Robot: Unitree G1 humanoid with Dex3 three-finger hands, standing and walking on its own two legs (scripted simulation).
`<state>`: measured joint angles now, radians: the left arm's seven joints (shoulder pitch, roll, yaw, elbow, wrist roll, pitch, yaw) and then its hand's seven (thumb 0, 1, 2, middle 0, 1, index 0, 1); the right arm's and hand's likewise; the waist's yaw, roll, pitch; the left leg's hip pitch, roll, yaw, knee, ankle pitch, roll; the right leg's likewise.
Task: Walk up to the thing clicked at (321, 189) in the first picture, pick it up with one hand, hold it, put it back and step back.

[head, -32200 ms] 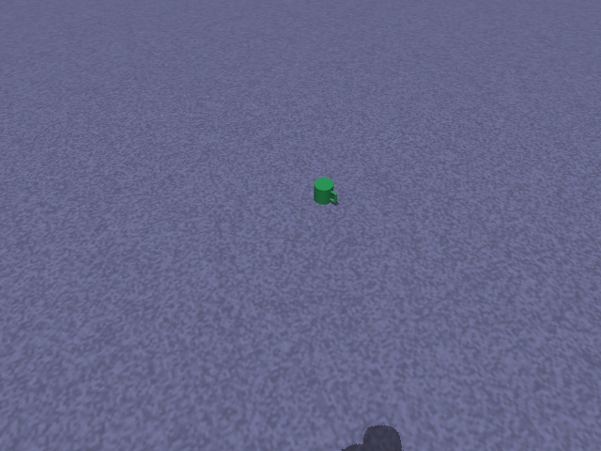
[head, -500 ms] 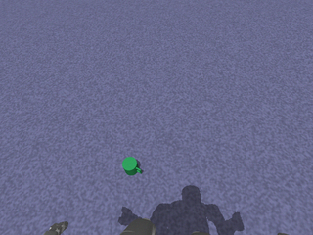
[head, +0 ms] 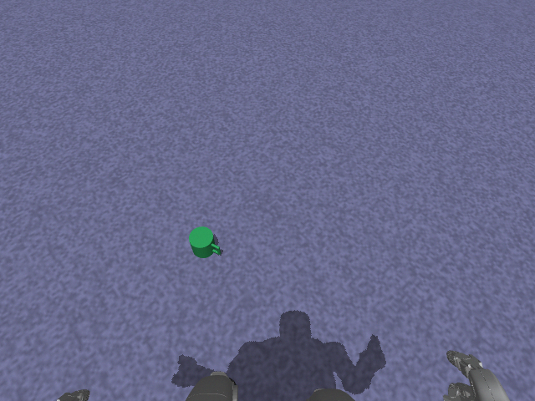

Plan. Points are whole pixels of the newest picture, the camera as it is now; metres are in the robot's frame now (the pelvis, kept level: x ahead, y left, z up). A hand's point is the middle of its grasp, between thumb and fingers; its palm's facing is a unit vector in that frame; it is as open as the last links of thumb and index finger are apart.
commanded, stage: step back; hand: left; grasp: from above
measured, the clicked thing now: (206, 244) +0.69 +0.26 -0.71
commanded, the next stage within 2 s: stand in 1.88 s
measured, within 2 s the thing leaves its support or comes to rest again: neither
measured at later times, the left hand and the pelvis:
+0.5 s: hand out of the picture -0.05 +0.25 -0.14, palm faces +0.08 -0.92 -0.39, open 7.4 cm; pelvis -0.17 -0.03 +0.00, yaw +6 degrees
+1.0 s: hand out of the picture -0.28 +0.22 -0.13, palm faces +0.13 -0.89 -0.43, open 7.4 cm; pelvis -0.31 -0.07 +0.00, yaw +8 degrees
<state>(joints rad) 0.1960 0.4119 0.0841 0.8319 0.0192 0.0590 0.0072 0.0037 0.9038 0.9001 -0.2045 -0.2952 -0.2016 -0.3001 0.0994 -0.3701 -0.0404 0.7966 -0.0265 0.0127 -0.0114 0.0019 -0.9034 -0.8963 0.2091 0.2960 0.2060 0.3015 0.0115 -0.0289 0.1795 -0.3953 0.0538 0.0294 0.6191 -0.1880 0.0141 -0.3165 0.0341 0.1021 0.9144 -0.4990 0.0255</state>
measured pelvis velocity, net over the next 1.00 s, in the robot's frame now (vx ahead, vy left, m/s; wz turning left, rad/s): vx -0.31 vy -0.07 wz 0.14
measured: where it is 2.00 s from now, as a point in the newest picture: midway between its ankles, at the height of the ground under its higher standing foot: outside the picture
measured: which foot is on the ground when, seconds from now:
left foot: down 0.00-0.08, up 0.10-0.36, down 0.38-0.72, up 0.74-1.00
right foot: up 0.00-0.04, down 0.06-0.40, up 0.42-0.68, down 0.70-1.00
